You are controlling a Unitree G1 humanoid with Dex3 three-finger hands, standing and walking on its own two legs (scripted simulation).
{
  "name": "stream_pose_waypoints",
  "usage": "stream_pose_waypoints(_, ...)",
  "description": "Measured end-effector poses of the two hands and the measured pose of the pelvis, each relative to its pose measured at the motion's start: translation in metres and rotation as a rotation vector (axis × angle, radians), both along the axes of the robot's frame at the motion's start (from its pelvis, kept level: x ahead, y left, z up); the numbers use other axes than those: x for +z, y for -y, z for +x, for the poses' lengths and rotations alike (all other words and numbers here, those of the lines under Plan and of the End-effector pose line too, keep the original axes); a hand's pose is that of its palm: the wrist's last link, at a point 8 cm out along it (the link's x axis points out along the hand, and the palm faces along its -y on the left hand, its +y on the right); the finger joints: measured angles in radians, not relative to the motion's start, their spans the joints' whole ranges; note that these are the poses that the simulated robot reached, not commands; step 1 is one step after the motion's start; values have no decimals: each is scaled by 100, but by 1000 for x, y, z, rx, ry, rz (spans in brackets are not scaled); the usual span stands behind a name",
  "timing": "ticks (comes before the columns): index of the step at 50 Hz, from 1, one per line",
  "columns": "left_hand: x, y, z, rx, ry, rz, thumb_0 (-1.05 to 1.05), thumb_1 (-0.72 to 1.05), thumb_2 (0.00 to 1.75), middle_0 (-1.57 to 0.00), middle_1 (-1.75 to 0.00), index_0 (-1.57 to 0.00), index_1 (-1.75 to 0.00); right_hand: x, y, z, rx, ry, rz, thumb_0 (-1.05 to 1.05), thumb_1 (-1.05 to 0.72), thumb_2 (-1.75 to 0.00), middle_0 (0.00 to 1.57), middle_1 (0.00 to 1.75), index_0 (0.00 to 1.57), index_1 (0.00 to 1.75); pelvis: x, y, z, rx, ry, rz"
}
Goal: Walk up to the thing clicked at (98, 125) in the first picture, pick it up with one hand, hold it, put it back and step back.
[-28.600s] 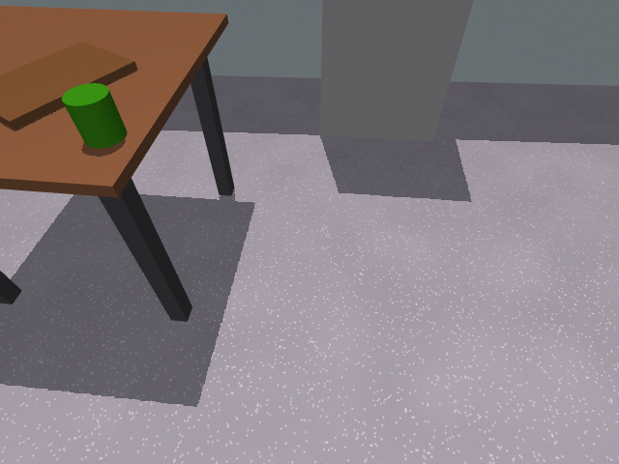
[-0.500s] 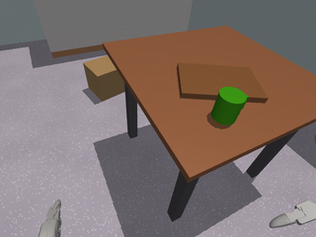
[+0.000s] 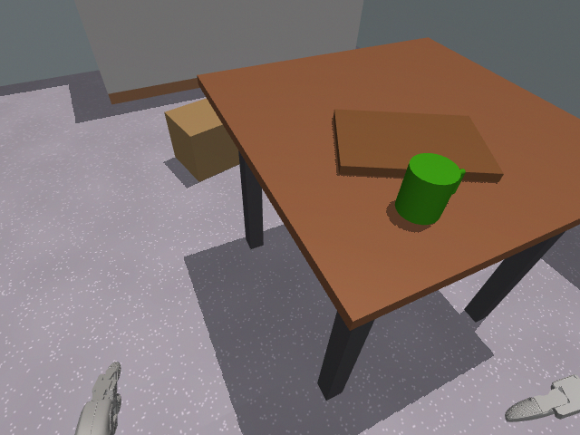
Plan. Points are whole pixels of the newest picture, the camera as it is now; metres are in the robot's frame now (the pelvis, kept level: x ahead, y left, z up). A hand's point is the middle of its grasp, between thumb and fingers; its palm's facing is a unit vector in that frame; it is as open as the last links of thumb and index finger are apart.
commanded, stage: home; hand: right
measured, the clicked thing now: (433, 187) +0.53 -0.29 +0.03
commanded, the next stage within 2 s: none
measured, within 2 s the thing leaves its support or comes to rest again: neither
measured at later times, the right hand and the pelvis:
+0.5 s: hand (414, 418) +0.17 -0.18 -0.09, palm faces +0.05 +0.98 -0.19, open 17.5 cm; pelvis +0.01 -0.01 +0.00, yaw +1 degrees
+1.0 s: hand (407, 409) +0.19 -0.18 -0.12, palm faces -0.02 +0.96 -0.27, open 17.5 cm; pelvis +0.02 +0.00 +0.00, yaw +1 degrees
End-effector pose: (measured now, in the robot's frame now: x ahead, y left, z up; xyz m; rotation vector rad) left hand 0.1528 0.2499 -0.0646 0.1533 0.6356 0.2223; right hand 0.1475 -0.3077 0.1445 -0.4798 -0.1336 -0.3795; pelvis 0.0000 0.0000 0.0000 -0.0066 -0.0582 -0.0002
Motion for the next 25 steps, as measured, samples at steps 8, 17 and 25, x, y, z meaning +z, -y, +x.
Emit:
stream_pose_waypoints(8, -14, 39, 7, -76, -68, -57, -1, 4, 46, -13, -18, -13, -17, -71, -18, 5, 24, -221, 181, -2, 56, -5, 5, 5, 6, 5, 0, 5, 2, 6, -20, 3)
stream_pose_waypoints(17, -15, 33, 12, -50, -92, -21, 0, 61, 75, -18, -26, -18, -25, -154, -47, -1, 40, -543, 340, -2, 56, -5, 6, 5, 6, 5, 0, 8, 7, 3, -34, 5)
stream_pose_waypoints(25, -15, 31, 13, -61, -116, 5, 1, 84, 87, -20, -29, -20, -29, -215, -78, 5, 80, -780, 428, -2, 55, -5, 5, 5, 6, 5, -1, 6, 8, 11, -58, 5)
